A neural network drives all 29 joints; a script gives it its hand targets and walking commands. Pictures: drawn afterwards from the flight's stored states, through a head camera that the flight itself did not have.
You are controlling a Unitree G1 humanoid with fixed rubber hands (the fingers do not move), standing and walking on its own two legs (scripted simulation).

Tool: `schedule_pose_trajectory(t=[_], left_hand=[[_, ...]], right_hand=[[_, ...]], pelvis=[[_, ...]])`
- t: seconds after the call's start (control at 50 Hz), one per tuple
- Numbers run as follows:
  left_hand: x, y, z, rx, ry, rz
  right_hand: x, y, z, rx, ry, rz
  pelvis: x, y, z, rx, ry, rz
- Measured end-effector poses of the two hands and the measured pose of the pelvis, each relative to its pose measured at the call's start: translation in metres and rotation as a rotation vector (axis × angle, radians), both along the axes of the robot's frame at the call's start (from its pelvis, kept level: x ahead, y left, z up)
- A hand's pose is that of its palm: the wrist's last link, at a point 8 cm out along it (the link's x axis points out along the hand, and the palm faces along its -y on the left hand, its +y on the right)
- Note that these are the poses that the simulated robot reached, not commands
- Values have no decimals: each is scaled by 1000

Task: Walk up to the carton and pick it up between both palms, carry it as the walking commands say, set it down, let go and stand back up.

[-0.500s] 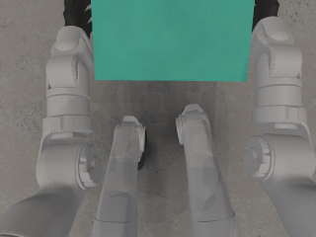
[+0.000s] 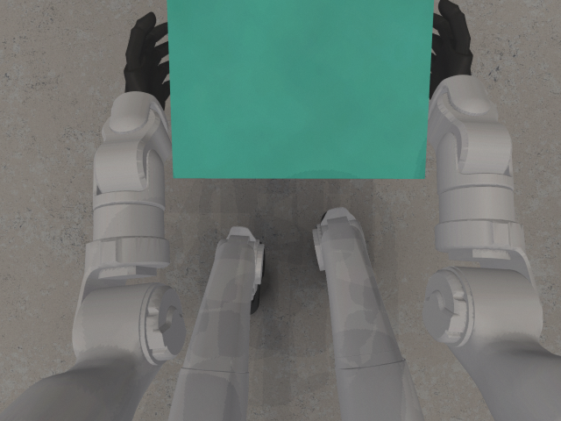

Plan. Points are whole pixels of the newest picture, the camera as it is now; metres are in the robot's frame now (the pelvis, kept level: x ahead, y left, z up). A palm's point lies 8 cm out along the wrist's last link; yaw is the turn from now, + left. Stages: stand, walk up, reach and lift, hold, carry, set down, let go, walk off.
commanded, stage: reach and lift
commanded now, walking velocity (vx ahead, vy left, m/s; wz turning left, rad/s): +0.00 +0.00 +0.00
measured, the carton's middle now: (296, 68) +0.52 -0.04 -0.14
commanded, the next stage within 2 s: none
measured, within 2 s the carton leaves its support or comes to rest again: neither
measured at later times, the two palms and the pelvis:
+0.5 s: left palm (88, 74) +0.47 +0.14 +0.03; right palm (495, 52) +0.46 -0.21 +0.02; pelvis +0.04 +0.00 +0.06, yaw +0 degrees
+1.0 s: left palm out of the picture +0.46 +0.16 +0.10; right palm (545, 21) +0.44 -0.19 +0.10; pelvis +0.14 +0.01 +0.14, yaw +0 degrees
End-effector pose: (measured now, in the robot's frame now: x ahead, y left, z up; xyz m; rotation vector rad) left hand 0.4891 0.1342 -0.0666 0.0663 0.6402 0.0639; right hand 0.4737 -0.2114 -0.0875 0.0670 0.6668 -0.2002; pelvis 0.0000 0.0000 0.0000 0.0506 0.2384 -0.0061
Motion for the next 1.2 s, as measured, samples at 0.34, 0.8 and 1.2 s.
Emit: schedule_pose_trajectory(t=[0.34,0.8,1.2], left_hand=[[-12,5,58,-6,2,2],[-10,5,174,-43,56,-21],[-37,20,205,-59,63,1]], right_hand=[[-11,4,61,2,1,-1],[-16,3,189,-23,51,-14],[-41,19,223,-23,54,-12]], pelvis=[[11,-1,41,-9,-17,-1],[106,0,116,-47,79,2],[149,14,160,-68,-16,33]])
